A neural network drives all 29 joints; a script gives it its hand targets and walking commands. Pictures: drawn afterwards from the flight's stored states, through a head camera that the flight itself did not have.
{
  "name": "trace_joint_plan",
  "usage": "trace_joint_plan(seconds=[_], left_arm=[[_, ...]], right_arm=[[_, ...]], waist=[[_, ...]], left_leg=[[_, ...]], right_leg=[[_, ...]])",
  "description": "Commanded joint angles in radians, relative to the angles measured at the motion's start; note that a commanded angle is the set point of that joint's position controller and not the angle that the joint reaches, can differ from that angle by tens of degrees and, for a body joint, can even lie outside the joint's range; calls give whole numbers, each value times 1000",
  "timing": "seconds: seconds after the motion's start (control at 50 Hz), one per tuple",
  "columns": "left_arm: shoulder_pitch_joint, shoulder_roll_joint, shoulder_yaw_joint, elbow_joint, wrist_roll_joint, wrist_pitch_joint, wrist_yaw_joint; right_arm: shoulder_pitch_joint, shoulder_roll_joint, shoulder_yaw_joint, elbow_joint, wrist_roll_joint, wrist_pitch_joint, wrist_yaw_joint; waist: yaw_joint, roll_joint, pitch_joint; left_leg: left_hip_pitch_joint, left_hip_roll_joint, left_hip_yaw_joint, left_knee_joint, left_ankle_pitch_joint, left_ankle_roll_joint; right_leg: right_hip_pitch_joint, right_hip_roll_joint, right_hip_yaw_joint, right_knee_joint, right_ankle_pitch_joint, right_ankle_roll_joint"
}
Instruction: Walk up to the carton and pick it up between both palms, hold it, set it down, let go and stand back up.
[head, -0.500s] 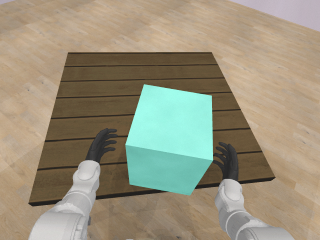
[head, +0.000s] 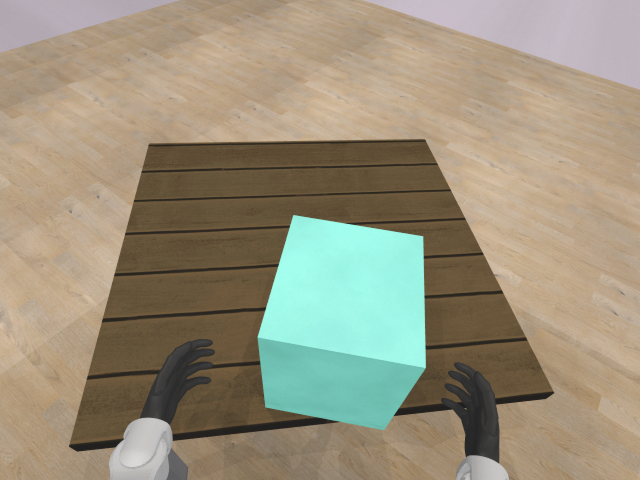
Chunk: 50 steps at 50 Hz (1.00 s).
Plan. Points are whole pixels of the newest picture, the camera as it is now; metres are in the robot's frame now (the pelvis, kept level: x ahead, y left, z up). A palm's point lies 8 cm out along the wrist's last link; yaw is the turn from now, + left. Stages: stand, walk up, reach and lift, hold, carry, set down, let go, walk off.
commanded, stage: set down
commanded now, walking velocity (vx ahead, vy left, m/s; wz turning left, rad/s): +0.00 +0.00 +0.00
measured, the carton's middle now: (340, 326) +0.38 -0.03 -0.08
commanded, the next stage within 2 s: none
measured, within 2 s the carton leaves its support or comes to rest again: neither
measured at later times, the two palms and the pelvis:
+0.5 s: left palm (138, 460) +0.19 +0.22 -0.04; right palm out of the picture +0.15 -0.20 -0.04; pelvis -0.01 -0.01 +0.01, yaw +1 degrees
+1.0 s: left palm (151, 450) +0.20 +0.21 -0.05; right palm (496, 469) +0.17 -0.20 -0.05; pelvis +0.01 -0.02 +0.01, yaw +1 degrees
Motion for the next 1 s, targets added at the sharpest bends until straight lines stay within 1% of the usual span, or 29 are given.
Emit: trace_joint_plan(seconds=[0.0,0.04,0.08,0.12,0.14,0.16,0.24,0.26,0.28,0.3,0.34,0.36,0.4,0.42,0.48,0.52,0.6,0.62,0.64,0.68,0.7,0.72,0.78,0.8,0.82,0.88,0.9,0.94,0.98], left_arm=[[80,152,-74,-352,-73,-52,-9],[79,166,-97,-392,-91,-48,-7],[128,174,-104,-421,-118,-39,-14],[167,190,-88,-400,-129,-30,-21],[173,200,-86,-449,-131,-30,-16],[187,198,-87,-425,-133,-29,-25],[226,218,-98,-471,-144,3,-23],[232,204,-95,-457,-131,14,-22],[238,194,-111,-438,-139,25,-25],[238,200,-102,-424,-127,25,-26],[225,198,-115,-417,-136,26,-21],[202,208,-109,-446,-141,34,-22],[223,219,-105,-398,-159,26,-26],[210,201,-109,-398,-143,45,-16],[152,202,-120,-346,-149,72,-13],[145,196,-112,-338,-153,71,-11],[118,218,-108,-320,-148,92,2],[111,205,-112,-290,-144,101,1],[129,207,-109,-304,-120,105,5],[120,220,-93,-336,-135,104,5],[118,226,-92,-306,-130,119,4],[120,221,-101,-328,-135,122,8],[158,205,-85,-311,-124,130,6],[179,219,-77,-344,-128,120,-2],[204,213,-81,-380,-108,131,5],[220,190,-75,-378,-88,156,3],[233,181,-70,-429,-79,165,7],[268,175,-65,-439,-65,161,13],[278,171,-61,-460,-53,168,10]], right_arm=[[76,-65,33,-310,42,-50,24],[84,-76,16,-321,48,-41,27],[120,-52,20,-355,37,-29,22],[140,-46,21,-415,23,-21,12],[162,-43,46,-411,38,-12,20],[168,-39,47,-417,29,-3,16],[206,-58,37,-429,16,26,20],[208,-55,45,-426,10,30,25],[219,-46,40,-432,-1,36,23],[207,-42,46,-447,9,39,27],[192,-64,32,-448,-4,55,36],[182,-56,46,-467,-6,61,33],[196,-53,30,-519,-9,61,31],[180,-73,37,-483,-19,83,41],[128,-78,19,-469,-41,131,46],[139,-66,37,-517,-43,154,48],[124,-76,13,-487,-76,187,56],[113,-89,15,-465,-75,195,59],[121,-83,13,-477,-81,196,59],[130,-80,10,-511,-82,189,56],[130,-78,5,-497,-93,202,62],[120,-104,-10,-484,-92,195,64],[145,-97,9,-475,-92,189,73],[174,-87,15,-516,-89,176,66],[190,-99,21,-492,-72,179,73],[186,-133,14,-449,-74,184,82],[207,-156,17,-427,-71,181,85],[239,-160,11,-442,-67,164,90],[249,-176,-3,-421,-73,159,90]], waist=[[81,148,-152],[59,148,-137],[61,123,-96],[72,83,-87],[88,95,-83],[85,78,-36],[84,81,17],[95,88,5],[83,72,20],[98,89,31],[88,72,31],[98,77,43],[97,39,33],[97,71,56],[83,73,113],[88,68,113],[82,61,95],[79,51,104],[85,79,110],[94,31,82],[83,23,88],[84,40,63],[96,46,32],[93,15,30],[89,57,32],[91,61,30],[84,97,14],[93,114,-15],[87,92,-21]], left_leg=[[499,-3,8,-118,621,-120],[493,0,10,-131,576,-121],[491,2,18,-141,584,-114],[451,-10,31,-168,492,-92],[460,-13,34,-172,503,-86],[437,-12,36,-183,439,-85],[451,0,40,-202,458,-92],[452,-8,42,-211,436,-85],[455,-10,47,-214,419,-80],[433,-6,49,-228,402,-76],[412,-3,45,-236,354,-77],[405,-10,58,-242,333,-73],[379,-11,59,-249,288,-57],[356,0,55,-272,242,-61],[279,17,54,-327,50,-43],[224,26,52,-350,-14,-31],[200,26,60,-364,-48,-23],[214,16,64,-361,-47,-22],[211,23,53,-359,-9,-28],[246,1,71,-330,36,-33],[245,5,74,-336,33,-25],[243,9,71,-338,45,-40],[326,-7,82,-306,196,-48],[351,-11,81,-291,229,-46],[374,-7,76,-296,286,-56],[432,-6,74,-286,378,-72],[475,-11,81,-283,459,-85],[513,-3,70,-266,549,-95],[546,-2,79,-257,607,-101]], right_leg=[[140,63,12,-95,205,-60],[126,63,14,-112,179,-71],[152,56,25,-122,200,-70],[219,46,43,-123,192,-66],[231,47,50,-127,206,-73],[232,44,52,-128,165,-71],[253,47,51,-133,149,-79],[278,44,54,-139,134,-79],[263,42,56,-149,143,-82],[285,41,56,-144,133,-82],[287,44,59,-148,93,-84],[291,35,65,-152,94,-80],[322,24,69,-144,86,-78],[323,34,60,-138,43,-83],[343,30,59,-135,-43,-78],[388,29,56,-122,-41,-65],[406,21,63,-119,-52,-64],[375,21,62,-127,-65,-65],[400,21,60,-118,-34,-65],[368,12,70,-137,-39,-65],[363,11,74,-139,-41,-67],[366,17,62,-129,-35,-65],[355,15,65,-141,50,-63],[343,14,66,-151,80,-59],[339,23,61,-147,112,-62],[332,35,56,-158,153,-61],[326,40,49,-162,196,-59],[338,52,42,-167,214,-63],[316,50,43,-178,241,-55]])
